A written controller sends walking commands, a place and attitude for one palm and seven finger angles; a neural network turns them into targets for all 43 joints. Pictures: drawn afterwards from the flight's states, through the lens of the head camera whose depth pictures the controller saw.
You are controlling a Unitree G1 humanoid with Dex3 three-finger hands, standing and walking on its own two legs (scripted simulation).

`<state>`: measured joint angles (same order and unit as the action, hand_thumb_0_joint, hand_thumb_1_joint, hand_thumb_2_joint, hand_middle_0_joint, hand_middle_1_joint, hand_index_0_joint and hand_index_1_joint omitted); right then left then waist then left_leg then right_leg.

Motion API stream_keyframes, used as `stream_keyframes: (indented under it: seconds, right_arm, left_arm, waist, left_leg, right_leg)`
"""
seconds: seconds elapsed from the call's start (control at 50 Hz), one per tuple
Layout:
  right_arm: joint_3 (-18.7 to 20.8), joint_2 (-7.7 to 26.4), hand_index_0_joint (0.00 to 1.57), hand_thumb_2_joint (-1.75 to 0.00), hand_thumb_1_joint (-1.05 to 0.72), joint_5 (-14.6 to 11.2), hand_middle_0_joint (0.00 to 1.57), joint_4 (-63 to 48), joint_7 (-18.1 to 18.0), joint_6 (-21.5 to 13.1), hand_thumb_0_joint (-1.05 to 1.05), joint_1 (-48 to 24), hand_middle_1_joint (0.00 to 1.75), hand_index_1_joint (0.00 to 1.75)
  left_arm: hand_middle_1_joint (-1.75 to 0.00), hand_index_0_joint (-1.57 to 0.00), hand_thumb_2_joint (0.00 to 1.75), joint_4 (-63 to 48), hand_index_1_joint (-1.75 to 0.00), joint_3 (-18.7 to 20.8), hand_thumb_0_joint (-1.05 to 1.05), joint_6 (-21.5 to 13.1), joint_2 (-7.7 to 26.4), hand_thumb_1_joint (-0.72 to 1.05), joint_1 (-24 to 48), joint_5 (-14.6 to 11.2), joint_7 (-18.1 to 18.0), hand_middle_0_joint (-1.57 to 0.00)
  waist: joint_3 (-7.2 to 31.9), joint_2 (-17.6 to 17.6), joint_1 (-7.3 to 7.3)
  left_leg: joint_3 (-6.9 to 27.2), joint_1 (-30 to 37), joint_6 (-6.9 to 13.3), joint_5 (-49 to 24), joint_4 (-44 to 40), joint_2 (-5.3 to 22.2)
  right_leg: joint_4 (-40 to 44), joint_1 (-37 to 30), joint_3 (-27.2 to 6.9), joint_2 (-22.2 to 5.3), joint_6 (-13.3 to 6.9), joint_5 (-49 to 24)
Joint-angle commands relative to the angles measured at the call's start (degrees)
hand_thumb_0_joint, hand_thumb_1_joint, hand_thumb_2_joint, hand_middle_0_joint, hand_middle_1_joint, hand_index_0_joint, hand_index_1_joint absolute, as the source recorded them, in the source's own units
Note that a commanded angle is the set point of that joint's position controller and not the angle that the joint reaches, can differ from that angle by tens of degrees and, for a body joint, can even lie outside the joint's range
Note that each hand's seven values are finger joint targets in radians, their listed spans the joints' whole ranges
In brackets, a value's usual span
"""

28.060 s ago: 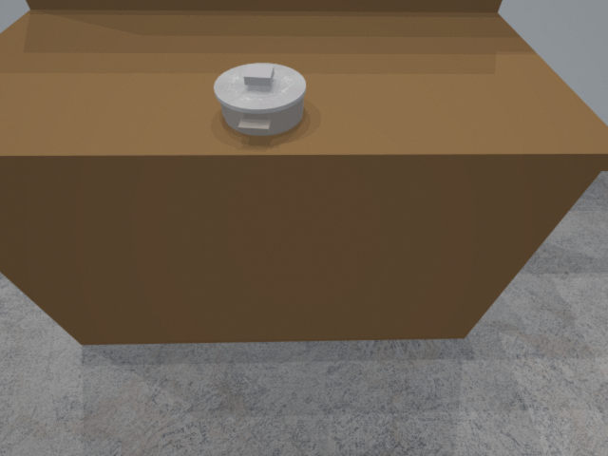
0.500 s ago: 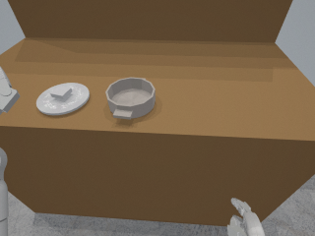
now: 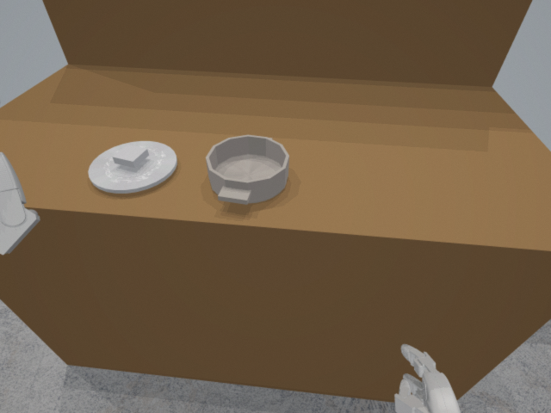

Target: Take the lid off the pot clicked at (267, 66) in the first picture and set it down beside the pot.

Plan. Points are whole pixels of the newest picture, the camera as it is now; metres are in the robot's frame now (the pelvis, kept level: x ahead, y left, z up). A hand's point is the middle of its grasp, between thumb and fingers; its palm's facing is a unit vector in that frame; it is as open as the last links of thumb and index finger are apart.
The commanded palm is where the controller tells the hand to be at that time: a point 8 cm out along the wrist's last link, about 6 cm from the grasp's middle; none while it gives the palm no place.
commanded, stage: draw the hand back to the body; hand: left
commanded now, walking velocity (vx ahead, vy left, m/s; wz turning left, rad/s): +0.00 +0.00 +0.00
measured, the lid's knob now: (131, 156) +0.51 +0.37 +0.10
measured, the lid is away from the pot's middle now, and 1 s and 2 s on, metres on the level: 0.23 0.23 0.23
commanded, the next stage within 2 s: step back with the hand held close in 0.04 s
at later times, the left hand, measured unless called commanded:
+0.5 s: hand (29, 225) +0.18 +0.25 +0.27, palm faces +0.44 -0.78 -0.44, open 7.4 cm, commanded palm +0.11 +0.31 +0.29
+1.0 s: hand out of the picture +0.08 +0.29 +0.28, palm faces +0.56 -0.78 -0.29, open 7.4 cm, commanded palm +0.02 +0.34 +0.29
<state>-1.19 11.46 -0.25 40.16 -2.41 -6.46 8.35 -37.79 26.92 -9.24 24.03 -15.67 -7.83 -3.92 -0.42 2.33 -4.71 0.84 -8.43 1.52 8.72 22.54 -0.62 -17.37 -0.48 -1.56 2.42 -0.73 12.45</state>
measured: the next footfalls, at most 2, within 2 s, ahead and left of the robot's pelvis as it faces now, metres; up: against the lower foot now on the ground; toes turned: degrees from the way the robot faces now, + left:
left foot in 1.34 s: -0.04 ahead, +0.17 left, +0.00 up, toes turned -3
right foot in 1.64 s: -0.40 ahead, +0.06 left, +0.00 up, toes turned -13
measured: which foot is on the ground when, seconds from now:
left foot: down 0.00-1.00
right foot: down 0.00-1.00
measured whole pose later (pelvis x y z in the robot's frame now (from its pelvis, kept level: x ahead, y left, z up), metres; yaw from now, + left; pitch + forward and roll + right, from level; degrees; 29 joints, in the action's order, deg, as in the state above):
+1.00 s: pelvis -0.10 +0.05 -0.03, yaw +1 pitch -1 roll -5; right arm 0.3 11.9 -1.1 35.1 -4.0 -2.9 11.3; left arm -42.8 32.8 -14.9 27.2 -15.9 -4.8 -9.6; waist -1.0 1.9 0.5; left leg -1.6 -29.0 3.7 11.5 35.9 0.0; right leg -31.1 19.7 1.9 0.0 1.2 13.1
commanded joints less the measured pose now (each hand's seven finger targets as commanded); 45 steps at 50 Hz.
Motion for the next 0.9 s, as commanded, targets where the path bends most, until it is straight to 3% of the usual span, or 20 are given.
stream_keyframes:
  seconds: [0.0, 0.04, 0.12, 0.14, 0.16, 0.2, 0.22, 0.24, 0.3, 0.32, 0.36, 0.42, 0.48, 0.52, 0.62, 0.7, 0.72, 0.78, 0.84, 0.88]
  right_arm:
    - [1.95, 6.29, 0.2, -0.9, -0.9, -0.06, 0.2, -8.91, -0.79, -3.54, 0.0, -9.61, 0.3, 0.3]
    - [1.89, 6.33, 0.2, -0.9, -0.9, -0.16, 0.2, -8.87, -0.78, -3.29, 0.0, -9.69, 0.3, 0.3]
    - [1.83, 6.06, 0.2, -0.9, -0.9, 0.0, 0.2, -9.46, -0.52, -3.85, 0.0, -10.0, 0.3, 0.3]
    - [2.41, 9.19, 0.2, -0.9, -0.9, -1.07, 0.2, -12.4, -0.96, -2.03, 0.0, -8.1, 0.3, 0.3]
    - [2.38, 7.81, 0.2, -0.9, -0.9, -0.82, 0.2, -11.91, -1.2, -1.04, 0.0, -7.69, 0.3, 0.3]
    - [2.68, 7.33, 0.2, -0.9, -0.9, -1.15, 0.2, -12.18, -0.77, 0.33, 0.0, -6.5, 0.3, 0.3]
    - [2.57, 7.16, 0.2, -0.9, -0.9, -1.17, 0.2, -12.36, -0.67, 0.59, 0.0, -6.06, 0.3, 0.3]
    - [3.34, 7.92, 0.2, -0.9, -0.9, -1.14, 0.2, -12.49, -0.88, 0.94, 0.0, -4.99, 0.3, 0.3]
    - [4.03, 8.23, 0.2, -0.9, -0.9, -1.48, 0.2, -13.96, -1.37, 2.08, 0.0, -4.68, 0.3, 0.3]
    - [4.03, 8.42, 0.2, -0.9, -0.9, -1.54, 0.2, -14.11, -1.29, 2.29, 0.0, -4.64, 0.3, 0.3]
    - [4.45, 8.75, 0.2, -0.9, -0.9, -1.54, 0.2, -15.36, -1.46, 2.99, 0.0, -4.74, 0.3, 0.3]
    - [4.65, 8.76, 0.2, -0.9, -0.9, -1.51, 0.2, -16.24, -1.39, 3.52, 0.0, -4.49, 0.3, 0.3]
    - [5.06, 8.88, 0.2, -0.9, -0.9, -1.45, 0.2, -16.92, -1.29, 3.82, 0.0, -4.09, 0.3, 0.3]
    - [5.11, 8.88, 0.2, -0.9, -0.9, -1.33, 0.2, -16.98, -1.28, 3.38, 0.0, -3.89, 0.3, 0.3]
    - [5.09, 8.69, 0.2, -0.9, -0.9, -1.28, 0.2, -16.07, -1.76, 2.51, 0.0, -2.46, 0.3, 0.3]
    - [5.04, 8.86, 0.2, -0.9, -0.9, -1.33, 0.2, -14.7, -2.3, 1.94, 0.0, -1.68, 0.3, 0.3]
    - [5.06, 8.99, 0.2, -0.9, -0.9, -1.22, 0.2, -14.44, -2.45, 1.55, 0.0, -1.73, 0.3, 0.3]
    - [4.95, 8.72, 0.2, -0.9, -0.9, -1.38, 0.2, -13.77, -2.58, 0.83, 0.0, -1.15, 0.3, 0.3]
    - [4.82, 8.52, 0.2, -0.9, -0.9, -1.29, 0.2, -13.17, -2.53, 0.41, 0.0, -0.96, 0.3, 0.3]
    - [4.76, 8.68, 0.2, -0.9, -0.9, -1.33, 0.2, -13.36, -2.39, 0.32, 0.0, -1.37, 0.3, 0.3]
  left_arm:
    - [-0.3, -0.2, 0.9, -7.4, -0.3, 5.7, 0.0, -2.53, 10.71, 0.9, 10.36, 0.03, -1.26, -0.2]
    - [-0.3, -0.2, 0.9, -6.6, -0.3, 4.19, 0.0, -2.27, 9.34, 0.9, 10.32, 0.06, -1.07, -0.2]
    - [-0.3, -0.2, 0.9, -10.95, -0.3, 4.82, 0.0, -2.97, 10.33, 0.9, 8.63, 0.29, -0.97, -0.2]
    - [-0.3, -0.2, 0.9, -13.25, -0.3, 10.72, 0.0, -5.18, 16.95, 0.9, 11.99, 0.67, -2.24, -0.2]
    - [-0.3, -0.2, 0.9, -9.2, -0.3, 6.88, 0.0, -5.52, 11.65, 0.9, 7.17, 0.87, -2.14, -0.2]
    - [-0.3, -0.2, 0.9, -9.78, -0.3, 5.42, 0.0, -5.46, 10.67, 0.9, 5.27, 1.76, -2.09, -0.2]
    - [-0.3, -0.2, 0.9, -11.26, -0.3, 6.2, 0.0, -6.34, 11.6, 0.9, 5.87, 1.66, -2.34, -0.2]
    - [-0.3, -0.2, 0.9, -9.34, -0.3, 7.27, 0.0, -6.28, 12.32, 0.9, 3.97, 1.82, -2.61, -0.2]
    - [-0.3, -0.2, 0.9, -11.78, -0.3, 8.24, 0.0, -6.31, 12.94, 0.9, 2.34, 1.87, -3.2, -0.2]
    - [-0.3, -0.2, 0.9, -12.6, -0.3, 9.2, 0.0, -6.47, 13.83, 0.9, 1.45, 1.87, -3.47, -0.2]
    - [-0.3, -0.2, 0.9, -14.07, -0.3, 9.94, 0.0, -6.25, 14.11, 0.9, -0.13, 1.92, -3.65, -0.2]
    - [-0.3, -0.2, 0.9, -15.86, -0.3, 12.42, 0.0, -6.28, 15.84, 0.9, -3.39, 1.72, -4.07, -0.2]
    - [-0.3, -0.2, 0.9, -17.33, -0.3, 13.86, 0.0, -6.26, 16.57, 0.9, -5.77, 1.74, -4.32, -0.2]
    - [-0.3, -0.2, 0.9, -19.2, -0.3, 15.17, 0.0, -6.71, 17.37, 0.9, -7.65, 1.81, -4.71, -0.2]
    - [-0.3, -0.2, 0.9, -19.73, -0.3, 16.46, 0.0, -7.51, 17.89, 0.9, -6.88, 1.91, -5.81, -0.2]
    - [-0.3, -0.2, 0.9, -15.57, -0.3, 14.86, 0.0, -7.61, 16.08, 0.9, -2.34, 1.97, -6.45, -0.2]
    - [-0.3, -0.2, 0.9, -15.62, -0.3, 14.91, 0.0, -7.62, 16.46, 0.9, -0.67, 2.18, -6.64, -0.2]
    - [-0.3, -0.2, 0.9, -12.24, -0.3, 13.27, 0.0, -7.39, 14.93, 0.9, 1.34, 2.26, -6.6, -0.2]
    - [-0.3, -0.2, 0.9, -10.92, -0.3, 12.02, 0.0, -7.37, 14.91, 0.9, 3.58, 2.56, -6.64, -0.2]
    - [-0.3, -0.2, 0.9, -11.75, -0.3, 11.43, 0.0, -7.62, 14.78, 0.9, 4.35, 2.86, -6.53, -0.2]
  waist:
    - [1.58, 1.32, 1.11]
    - [0.81, 1.77, 1.35]
    - [4.35, 3.22, 0.6]
    - [0.49, 2.1, 3.13]
    - [1.5, -1.51, 3.58]
    - [2.41, -3.67, 4.33]
    - [3.71, -1.63, 4.55]
    - [3.82, -2.66, 4.72]
    - [6.81, -0.29, 4.61]
    - [8.0, 2.45, 4.32]
    - [9.37, 2.46, 3.93]
    - [11.67, 4.23, 3.59]
    - [11.86, 4.03, 3.87]
    - [12.77, 5.95, 3.83]
    - [10.16, 3.85, 5.07]
    - [5.48, 3.62, 6.01]
    - [5.27, 5.15, 6.01]
    - [4.95, 2.93, 6.03]
    - [5.3, -0.39, 6.25]
    - [4.77, -1.26, 6.14]
  left_leg:
    - [-1.2, 7.01, 0.08, 1.25, -4.19, 2.2]
    - [-1.06, 6.85, 0.01, 2.28, -4.57, 2.13]
    - [-1.14, 8.36, 0.12, -0.16, -4.19, 2.11]
    - [1.8, 2.81, 1.37, 3.04, 0.0, 3.31]
    - [2.82, 1.92, 1.35, 2.92, 3.07, 3.29]
    - [2.72, 2.04, 1.03, 2.88, 6.88, 3.72]
    - [2.79, 2.25, 0.86, 0.91, 6.68, 3.86]
    - [3.26, 1.44, 0.8, -0.37, 6.92, 4.57]
    - [4.78, 0.31, 1.05, -9.37, 5.55, 6.61]
    - [5.31, 0.94, 1.04, -12.65, 4.61, 7.06]
    - [7.03, -0.91, 1.31, -18.03, 3.11, 8.67]
    - [8.13, -1.64, 1.37, -19.89, 1.7, 9.56]
    - [9.0, -5.17, 1.52, -13.24, 0.27, 10.5]
    - [9.1, -7.08, 1.42, -7.53, -0.38, 10.11]
    - [8.88, -12.55, 0.78, 11.93, -0.26, 8.7]
    - [9.34, -15.15, 0.02, 23.1, -0.82, 8.25]
    - [9.73, -14.99, 0.03, 23.6, -1.72, 8.37]
    - [9.33, -15.59, 0.22, 21.66, -1.12, 8.45]
    - [7.92, -12.69, 0.09, 17.72, 3.15, 7.79]
    - [7.24, -11.84, -0.02, 19.67, 5.69, 7.34]
  right_leg:
    - [5.15, 10.21, 2.89, -0.51, -0.83, 0.34]
    - [5.33, 10.34, 2.78, -0.47, -0.88, 1.24]
    - [4.57, 8.24, 2.63, -0.65, -1.02, -0.87]
    - [5.29, 15.03, -3.12, -4.37, -0.44, -2.03]
    - [4.73, 15.99, -4.13, -6.82, -0.95, -3.05]
    - [4.68, 18.62, -6.55, -9.94, -2.16, -3.07]
    - [3.39, 18.22, -6.39, -10.23, -2.57, -4.72]
    - [2.11, 18.41, -6.05, -10.13, -2.45, -5.89]
    - [-2.82, 16.13, -3.53, -8.32, -1.37, -10.45]
    - [-4.2, 15.57, -2.5, -7.03, -1.12, -10.44]
    - [-6.99, 13.79, -0.63, -4.8, -0.11, -9.96]
    - [-8.96, 12.57, 0.16, -3.51, 0.15, -6.58]
    - [-10.17, 12.23, 0.15, -3.18, 0.25, -1.73]
    - [-10.11, 11.21, 0.07, -3.35, -0.07, -1.26]
    - [-8.27, 13.66, -1.65, -5.25, -1.51, 3.15]
    - [-6.43, 19.29, -1.95, -5.28, -2.68, 13.25]
    - [-6.76, 19.55, -1.49, -4.78, -2.71, 13.93]
    - [-7.22, 19.12, -1.04, -4.82, -2.5, 11.07]
    - [-4.89, 21.42, -3.46, -7.67, -3.12, 8.36]
    - [-3.73, 24.61, -4.22, -9.13, -3.37, 11.86]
